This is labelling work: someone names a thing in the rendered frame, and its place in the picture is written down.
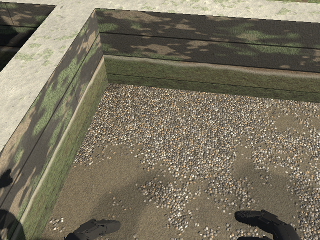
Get robot right hand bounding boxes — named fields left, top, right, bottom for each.
left=234, top=209, right=301, bottom=240

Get robot left hand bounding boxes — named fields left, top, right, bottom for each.
left=64, top=218, right=121, bottom=240

